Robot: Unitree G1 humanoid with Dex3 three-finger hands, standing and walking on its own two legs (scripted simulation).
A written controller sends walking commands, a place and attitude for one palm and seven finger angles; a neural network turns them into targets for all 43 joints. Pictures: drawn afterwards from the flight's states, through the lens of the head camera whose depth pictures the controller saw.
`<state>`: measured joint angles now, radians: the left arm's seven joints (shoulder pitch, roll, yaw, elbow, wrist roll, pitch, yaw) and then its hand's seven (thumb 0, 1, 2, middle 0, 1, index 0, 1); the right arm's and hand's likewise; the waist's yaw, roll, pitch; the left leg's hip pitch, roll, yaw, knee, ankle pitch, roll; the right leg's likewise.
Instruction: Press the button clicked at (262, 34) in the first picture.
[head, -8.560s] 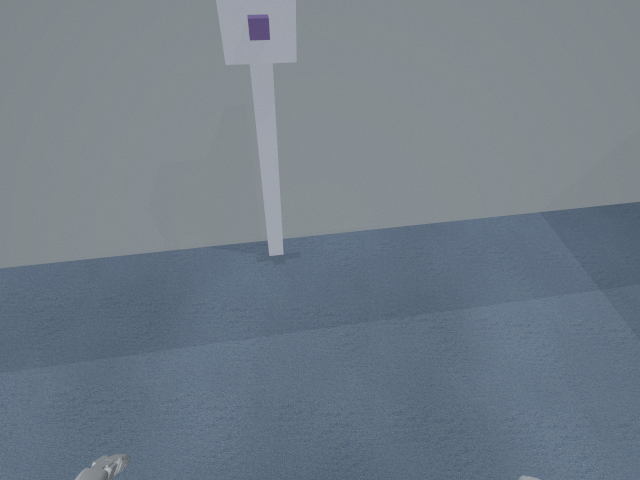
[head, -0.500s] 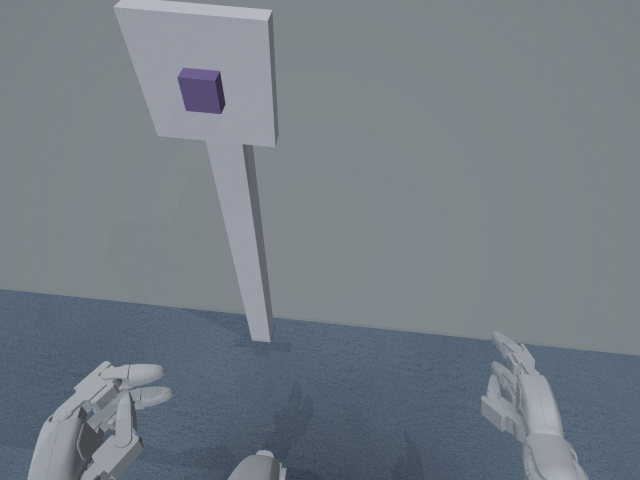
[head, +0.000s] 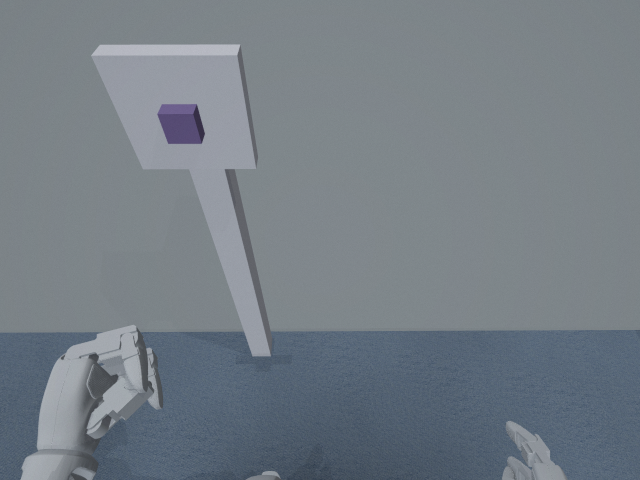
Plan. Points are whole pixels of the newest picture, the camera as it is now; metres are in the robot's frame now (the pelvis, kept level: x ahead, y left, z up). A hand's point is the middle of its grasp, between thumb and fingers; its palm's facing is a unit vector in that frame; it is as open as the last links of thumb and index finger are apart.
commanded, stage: raise the hand and make a fist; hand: left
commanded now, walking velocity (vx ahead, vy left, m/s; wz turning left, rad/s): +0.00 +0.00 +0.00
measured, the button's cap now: (182, 122) +0.54 +0.22 +0.16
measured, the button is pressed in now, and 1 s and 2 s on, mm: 0 0 0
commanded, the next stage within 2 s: aim a knuckle at the button in 0.98 s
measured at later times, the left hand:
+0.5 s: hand (91, 321) +0.24 +0.24 +0.14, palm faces +0.09 -0.99 -0.07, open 3.2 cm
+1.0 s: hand (95, 322) +0.23 +0.22 +0.16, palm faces +0.10 -0.99 -0.06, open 3.1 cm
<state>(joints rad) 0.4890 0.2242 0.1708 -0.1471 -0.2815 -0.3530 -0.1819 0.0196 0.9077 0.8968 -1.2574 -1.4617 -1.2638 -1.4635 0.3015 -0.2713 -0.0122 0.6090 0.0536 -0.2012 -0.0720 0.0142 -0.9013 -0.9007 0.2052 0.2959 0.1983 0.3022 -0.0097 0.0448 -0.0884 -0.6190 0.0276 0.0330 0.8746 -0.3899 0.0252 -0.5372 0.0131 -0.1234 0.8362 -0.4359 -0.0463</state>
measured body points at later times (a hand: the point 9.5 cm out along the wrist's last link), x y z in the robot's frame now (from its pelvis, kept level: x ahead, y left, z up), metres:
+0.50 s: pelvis +0.02 +0.02 +0.02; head +0.01 +0.02 +0.47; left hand +0.23 +0.29 +0.15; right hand +0.22 -0.18 -0.03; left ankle +0.03 +0.10 -0.70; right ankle +0.00 -0.09 -0.70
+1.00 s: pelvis +0.00 +0.01 +0.03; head -0.02 +0.00 +0.48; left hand +0.22 +0.27 +0.17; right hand +0.18 -0.22 -0.03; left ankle +0.03 +0.10 -0.70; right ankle +0.00 -0.09 -0.70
